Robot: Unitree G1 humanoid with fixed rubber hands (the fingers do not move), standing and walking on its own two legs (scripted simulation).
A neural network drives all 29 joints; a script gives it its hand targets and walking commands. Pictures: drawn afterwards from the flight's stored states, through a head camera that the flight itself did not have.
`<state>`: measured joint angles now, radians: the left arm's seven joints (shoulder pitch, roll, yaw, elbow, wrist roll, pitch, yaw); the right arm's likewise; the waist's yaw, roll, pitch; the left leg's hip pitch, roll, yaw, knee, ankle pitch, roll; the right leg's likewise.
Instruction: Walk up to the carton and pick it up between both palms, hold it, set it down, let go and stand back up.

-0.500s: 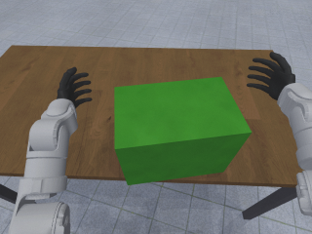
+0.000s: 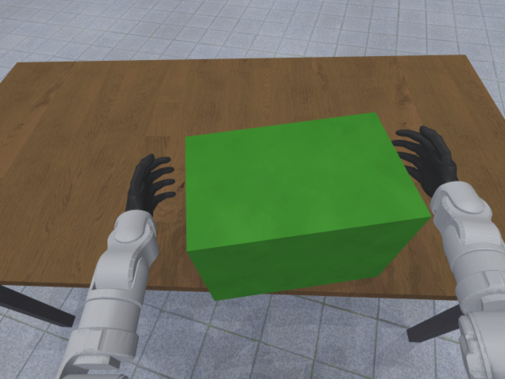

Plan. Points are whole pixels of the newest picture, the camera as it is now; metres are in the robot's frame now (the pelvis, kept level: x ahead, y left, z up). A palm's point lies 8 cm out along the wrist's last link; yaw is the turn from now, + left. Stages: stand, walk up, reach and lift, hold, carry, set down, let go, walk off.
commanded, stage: reach and lift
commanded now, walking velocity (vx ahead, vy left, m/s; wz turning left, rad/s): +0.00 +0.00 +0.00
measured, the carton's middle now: (289, 212) +0.38 +0.00 +0.02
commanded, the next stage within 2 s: none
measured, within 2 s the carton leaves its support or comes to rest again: neither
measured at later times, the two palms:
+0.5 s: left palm (159, 205) +0.35 +0.20 +0.07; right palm (425, 179) +0.44 -0.21 +0.07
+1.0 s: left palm (165, 204) +0.35 +0.19 +0.06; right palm (418, 183) +0.43 -0.20 +0.07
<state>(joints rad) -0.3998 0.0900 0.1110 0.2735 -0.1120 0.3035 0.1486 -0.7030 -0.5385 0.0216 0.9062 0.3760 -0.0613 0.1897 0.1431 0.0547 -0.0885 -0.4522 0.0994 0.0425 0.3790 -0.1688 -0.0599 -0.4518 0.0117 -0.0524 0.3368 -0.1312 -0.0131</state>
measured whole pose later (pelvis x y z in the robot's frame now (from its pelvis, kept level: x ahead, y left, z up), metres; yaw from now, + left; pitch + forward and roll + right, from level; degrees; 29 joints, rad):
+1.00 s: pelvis -0.02 -0.01 +0.00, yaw +0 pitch +14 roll +0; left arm -0.58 0.03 0.09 0.66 -0.09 0.07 0.23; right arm -0.82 -0.42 0.10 1.15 0.34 -0.14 0.11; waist 0.15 0.02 -0.15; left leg -0.49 0.11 0.04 0.41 -0.16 -0.07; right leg -0.51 0.02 -0.05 0.40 -0.14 -0.03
